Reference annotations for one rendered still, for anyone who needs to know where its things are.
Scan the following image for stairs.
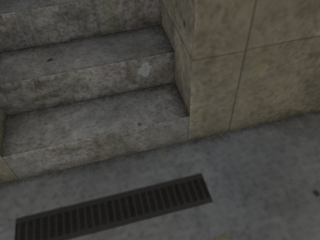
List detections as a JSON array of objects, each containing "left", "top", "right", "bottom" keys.
[{"left": 0, "top": 0, "right": 190, "bottom": 180}]

